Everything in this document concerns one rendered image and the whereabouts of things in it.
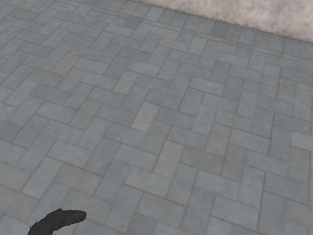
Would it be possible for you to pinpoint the left robot hand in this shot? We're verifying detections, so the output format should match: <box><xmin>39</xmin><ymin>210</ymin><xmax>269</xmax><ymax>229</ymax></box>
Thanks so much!
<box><xmin>27</xmin><ymin>209</ymin><xmax>87</xmax><ymax>235</ymax></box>

